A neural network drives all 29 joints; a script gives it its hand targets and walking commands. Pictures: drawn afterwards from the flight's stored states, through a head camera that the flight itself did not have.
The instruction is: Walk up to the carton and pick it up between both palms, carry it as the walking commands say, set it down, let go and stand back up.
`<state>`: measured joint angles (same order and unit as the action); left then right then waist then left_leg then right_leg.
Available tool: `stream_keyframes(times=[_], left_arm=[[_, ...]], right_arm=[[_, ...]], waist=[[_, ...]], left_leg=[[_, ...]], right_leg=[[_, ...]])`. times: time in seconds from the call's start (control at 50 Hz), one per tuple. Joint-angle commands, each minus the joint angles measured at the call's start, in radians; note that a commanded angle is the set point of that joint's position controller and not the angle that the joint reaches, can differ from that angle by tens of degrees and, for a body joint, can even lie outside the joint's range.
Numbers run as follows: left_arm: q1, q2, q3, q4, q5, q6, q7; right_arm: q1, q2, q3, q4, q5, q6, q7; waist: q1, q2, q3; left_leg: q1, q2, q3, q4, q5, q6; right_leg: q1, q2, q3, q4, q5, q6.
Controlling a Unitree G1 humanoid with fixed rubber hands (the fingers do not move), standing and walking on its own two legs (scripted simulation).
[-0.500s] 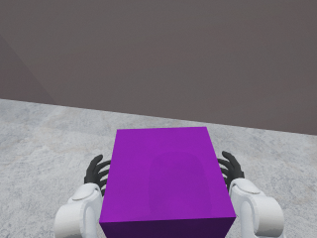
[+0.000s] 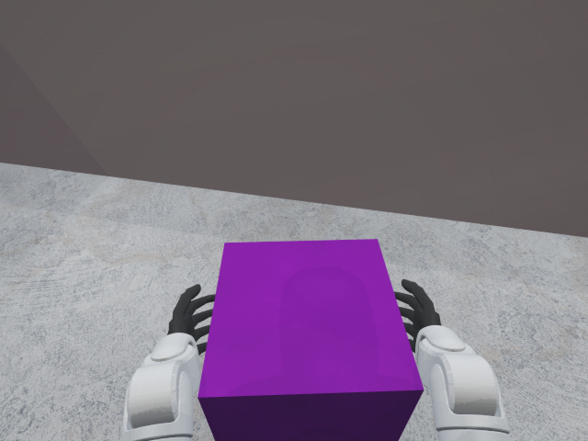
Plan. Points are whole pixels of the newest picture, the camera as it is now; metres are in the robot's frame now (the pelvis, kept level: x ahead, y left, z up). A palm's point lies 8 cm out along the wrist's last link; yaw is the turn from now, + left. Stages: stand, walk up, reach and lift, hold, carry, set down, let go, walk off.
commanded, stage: carry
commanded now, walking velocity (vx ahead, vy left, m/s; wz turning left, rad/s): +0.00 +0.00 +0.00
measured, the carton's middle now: (303, 361) +0.27 +0.00 -0.04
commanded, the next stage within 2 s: hold in 1.50 s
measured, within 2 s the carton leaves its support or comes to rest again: neither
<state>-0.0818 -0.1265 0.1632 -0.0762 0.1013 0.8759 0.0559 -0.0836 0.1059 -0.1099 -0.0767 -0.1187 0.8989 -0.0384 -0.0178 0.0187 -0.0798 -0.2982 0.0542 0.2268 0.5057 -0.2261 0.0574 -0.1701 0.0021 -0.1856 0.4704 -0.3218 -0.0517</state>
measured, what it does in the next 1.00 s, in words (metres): stands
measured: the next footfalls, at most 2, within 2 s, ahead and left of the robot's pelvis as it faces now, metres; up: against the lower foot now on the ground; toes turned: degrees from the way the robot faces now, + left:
none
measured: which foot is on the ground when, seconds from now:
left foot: down 0.00-1.00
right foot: down 0.00-1.00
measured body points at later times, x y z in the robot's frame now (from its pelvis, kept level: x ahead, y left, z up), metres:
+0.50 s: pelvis -0.01 -0.01 +0.00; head -0.03 -0.02 +0.45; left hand +0.27 +0.14 +0.04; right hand +0.27 -0.18 +0.03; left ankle +0.03 +0.08 -0.74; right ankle -0.04 -0.07 -0.74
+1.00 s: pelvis -0.02 -0.04 +0.00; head -0.03 -0.05 +0.45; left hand +0.26 +0.12 +0.04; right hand +0.26 -0.20 +0.03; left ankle +0.03 +0.08 -0.74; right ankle -0.04 -0.07 -0.74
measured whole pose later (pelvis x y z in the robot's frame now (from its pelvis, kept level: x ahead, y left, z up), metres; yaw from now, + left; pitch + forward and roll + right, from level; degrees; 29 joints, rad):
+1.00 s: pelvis -0.02 -0.04 +0.00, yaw +0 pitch +0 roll +0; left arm -0.08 -0.13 0.16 -0.02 0.15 0.76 0.02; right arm -0.11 0.09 -0.11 -0.02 -0.15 0.80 0.00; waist -0.02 0.02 -0.05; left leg -0.32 0.10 0.20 0.53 -0.20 0.00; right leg -0.19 0.05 -0.21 0.49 -0.32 -0.11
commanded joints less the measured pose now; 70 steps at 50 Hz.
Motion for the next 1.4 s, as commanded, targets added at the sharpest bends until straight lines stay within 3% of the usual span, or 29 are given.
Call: stream_keyframes(times=[0.0, 0.08, 0.18, 0.26, 0.28, 0.4, 0.46, 0.54, 0.58, 0.6, 0.62, 0.64, 0.66, 0.7, 0.76, 0.78, 0.84, 0.86, 0.92, 0.96, 1.0, 1.08, 1.12, 1.18, 1.2, 1.26, 1.32, 1.36, 1.38], left_arm=[[-0.495, -0.658, -0.559, -0.109, -0.153, -0.134, -0.137], [-0.493, -0.703, -0.591, -0.071, -0.154, -0.147, -0.154], [-0.525, -0.670, -0.610, -0.109, -0.161, -0.146, -0.163], [-0.482, -0.714, -0.620, -0.049, -0.164, -0.132, -0.178], [-0.480, -0.699, -0.605, -0.013, -0.151, -0.131, -0.179], [-0.523, -0.723, -0.629, -0.071, -0.167, -0.148, -0.191], [-0.508, -0.711, -0.622, -0.077, -0.149, -0.145, -0.185], [-0.447, -0.711, -0.605, -0.010, -0.136, -0.130, -0.190], [-0.503, -0.699, -0.602, -0.045, -0.140, -0.138, -0.192], [-0.503, -0.708, -0.597, -0.042, -0.139, -0.142, -0.191], [-0.493, -0.702, -0.596, -0.049, -0.132, -0.144, -0.192], [-0.492, -0.714, -0.607, -0.049, -0.139, -0.142, -0.194], [-0.485, -0.712, -0.596, -0.031, -0.133, -0.138, -0.192], [-0.514, -0.698, -0.593, -0.062, -0.137, -0.141, -0.186], [-0.494, -0.715, -0.610, -0.080, -0.155, -0.141, -0.189], [-0.514, -0.701, -0.603, -0.092, -0.148, -0.144, -0.185], [-0.500, -0.690, -0.609, -0.085, -0.143, -0.142, -0.185], [-0.490, -0.688, -0.601, -0.054, -0.134, -0.134, -0.181], [-0.469, -0.680, -0.601, -0.053, -0.135, -0.139, -0.182], [-0.488, -0.675, -0.605, -0.066, -0.141, -0.141, -0.182], [-0.469, -0.673, -0.596, -0.042, -0.130, -0.138, -0.183], [-0.473, -0.676, -0.612, -0.085, -0.142, -0.147, -0.181], [-0.475, -0.675, -0.601, -0.065, -0.132, -0.141, -0.177], [-0.468, -0.661, -0.607, -0.103, -0.131, -0.147, -0.176], [-0.469, -0.673, -0.608, -0.078, -0.127, -0.141, -0.176], [-0.470, -0.664, -0.600, -0.077, -0.127, -0.138, -0.175], [-0.443, -0.652, -0.595, -0.058, -0.125, -0.139, -0.176], [-0.443, -0.660, -0.601, -0.069, -0.127, -0.132, -0.169], [-0.486, -0.646, -0.603, -0.098, -0.131, -0.141, -0.169]], right_arm=[[-0.490, 0.652, 0.547, -0.091, 0.170, -0.152, 0.134], [-0.513, 0.695, 0.563, -0.081, 0.178, -0.174, 0.150], [-0.437, 0.701, 0.537, -0.026, 0.157, -0.158, 0.158], [-0.545, 0.689, 0.570, -0.119, 0.173, -0.167, 0.162], [-0.505, 0.680, 0.543, -0.053, 0.150, -0.162, 0.163], [-0.516, 0.719, 0.568, -0.076, 0.166, -0.172, 0.180], [-0.485, 0.727, 0.561, -0.043, 0.171, -0.162, 0.184], [-0.495, 0.708, 0.563, -0.063, 0.164, -0.159, 0.184], [-0.524, 0.716, 0.568, -0.049, 0.167, -0.159, 0.184], [-0.575, 0.726, 0.592, -0.089, 0.185, -0.164, 0.184], [-0.542, 0.723, 0.581, -0.077, 0.177, -0.163, 0.186], [-0.546, 0.722, 0.585, -0.090, 0.180, -0.163, 0.187], [-0.542, 0.734, 0.589, -0.067, 0.178, -0.156, 0.184], [-0.521, 0.724, 0.565, -0.056, 0.168, -0.154, 0.179], [-0.553, 0.725, 0.586, -0.112, 0.184, -0.160, 0.175], [-0.523, 0.717, 0.571, -0.095, 0.176, -0.158, 0.177], [-0.533, 0.701, 0.569, -0.104, 0.168, -0.158, 0.172], [-0.512, 0.688, 0.553, -0.080, 0.156, -0.155, 0.171], [-0.529, 0.686, 0.567, -0.101, 0.161, -0.160, 0.167], [-0.499, 0.683, 0.562, -0.087, 0.155, -0.159, 0.166], [-0.509, 0.686, 0.562, -0.082, 0.154, -0.157, 0.165], [-0.512, 0.684, 0.567, -0.107, 0.164, -0.160, 0.165], [-0.494, 0.684, 0.555, -0.069, 0.155, -0.153, 0.165], [-0.491, 0.689, 0.563, -0.090, 0.165, -0.158, 0.166], [-0.513, 0.683, 0.563, -0.095, 0.164, -0.158, 0.165], [-0.475, 0.681, 0.546, -0.066, 0.150, -0.149, 0.165], [-0.483, 0.659, 0.550, -0.087, 0.147, -0.157, 0.158], [-0.463, 0.662, 0.539, -0.083, 0.147, -0.147, 0.155], [-0.487, 0.666, 0.543, -0.079, 0.150, -0.151, 0.158]], waist=[[-0.001, -0.017, -0.233], [0.002, 0.037, -0.227], [-0.002, 0.019, -0.247], [-0.002, -0.003, -0.237], [-0.004, -0.001, -0.222], [-0.006, -0.013, -0.271], [-0.003, 0.030, -0.239], [-0.004, -0.013, -0.241], [-0.008, -0.012, -0.221], [-0.002, -0.063, -0.225], [-0.003, -0.023, -0.225], [-0.002, -0.032, -0.222], [-0.003, -0.079, -0.209], [-0.006, -0.016, -0.228], [-0.002, -0.056, -0.245], [-0.007, -0.007, -0.270], [-0.003, -0.049, -0.231], [-0.006, 0.011, -0.243], [-0.002, -0.043, -0.252], [-0.003, -0.022, -0.257], [-0.001, -0.080, -0.216], [0.000, -0.053, -0.228], [-0.002, -0.010, -0.237], [0.001, -0.033, -0.257], [0.001, -0.007, -0.229], [0.000, -0.028, -0.231], [0.000, -0.031, -0.240], [-0.003, 0.011, -0.227], [0.000, -0.008, -0.226]], left_leg=[[0.120, 0.135, -0.179, -0.065, 0.278, -0.003], [0.133, 0.127, -0.186, -0.072, 0.214, 0.000], [0.173, 0.133, -0.176, -0.091, 0.174, 0.002], [0.170, 0.137, -0.177, -0.078, 0.215, 0.002], [0.143, 0.131, -0.177, -0.083, 0.220, -0.002], [0.182, 0.136, -0.171, -0.064, 0.285, 0.000], [0.150, 0.125, -0.163, -0.078, 0.229, -0.008], [0.142, 0.119, -0.154, -0.084, 0.123, -0.014], [0.101, 0.107, -0.146, -0.060, 0.124, -0.025], [0.107, 0.110, -0.143, -0.046, 0.118, -0.025], [0.083, 0.105, -0.143, -0.052, 0.112, -0.027], [0.090, 0.106, -0.146, -0.051, 0.085, -0.024], [0.085, 0.104, -0.149, -0.042, 0.091, -0.027], [0.091, 0.105, -0.141, -0.043, 0.104, -0.030], [0.079, 0.098, -0.133, 0.003, 0.079, -0.036], [0.091, 0.099, -0.139, -0.012, 0.077, -0.035], [0.077, 0.102, -0.142, -0.010, 0.080, -0.038], [0.097, 0.102, -0.148, -0.030, 0.089, -0.032], [0.093, 0.098, -0.136, -0.004, 0.093, -0.037], [0.093, 0.100, -0.140, -0.007, 0.085, -0.036], [0.057, 0.100, -0.138, -0.001, 0.071, -0.038], [0.066, 0.097, -0.130, 0.017, 0.079, -0.044], [0.079, 0.101, -0.143, -0.005, 0.065, -0.043], [0.065, 0.106, -0.142, 0.004, 0.094, -0.035], [0.060, 0.102, -0.137, -0.001, 0.087, -0.042], [0.069, 0.101, -0.141, -0.008, 0.046, -0.041], [0.049, 0.095, -0.135, 0.010, 0.063, -0.043], [0.086, 0.104, -0.157, -0.034, 0.049, -0.037], [0.079, 0.106, -0.152, -0.030, 0.058, -0.039]], right_leg=[[0.058, -0.144, 0.131, -0.055, 0.326, 0.004], [0.037, -0.148, 0.153, -0.062, 0.300, -0.008], [-0.002, -0.143, 0.149, -0.080, 0.187, -0.012], [0.001, -0.143, 0.153, -0.073, 0.232, -0.014], [0.007, -0.143, 0.145, -0.070, 0.236, -0.013], [0.026, -0.137, 0.144, -0.041, 0.327, -0.017], [0.022, -0.142, 0.152, -0.058, 0.315, -0.021], [0.010, -0.150, 0.161, -0.078, 0.254, -0.017], [0.018, -0.164, 0.170, -0.076, 0.352, -0.003], [0.015, -0.170, 0.176, -0.076, 0.380, -0.004], [0.035, -0.170, 0.174, -0.079, 0.398, -0.005], [0.025, -0.172, 0.184, -0.087, 0.364, -0.008], [0.019, -0.170, 0.189, -0.089, 0.393, -0.005], [0.037, -0.173, 0.176, -0.080, 0.409, -0.002], [0.059, -0.200, 0.204, -0.086, 0.546, 0.006], [0.062, -0.198, 0.194, -0.076, 0.518, -0.002], [0.053, -0.197, 0.201, -0.088, 0.534, 0.006], [0.045, -0.192, 0.191, -0.071, 0.496, -0.006], [0.057, -0.202, 0.205, -0.079, 0.547, 0.010], [0.057, -0.201, 0.202, -0.080, 0.554, 0.005], [0.052, -0.198, 0.197, -0.092, 0.552, 0.012], [0.058, -0.206, 0.207, -0.077, 0.635, 0.015], [0.051, -0.199, 0.197, -0.078, 0.548, 0.002], [0.085, -0.194, 0.199, -0.078, 0.581, 0.012], [0.072, -0.197, 0.192, -0.079, 0.588, 0.010], [0.053, -0.198, 0.213, -0.109, 0.509, 0.008], [0.086, -0.196, 0.201, -0.090, 0.617, 0.009], [0.027, -0.178, 0.203, -0.100, 0.416, -0.009], [0.022, -0.183, 0.200, -0.104, 0.385, 0.001]])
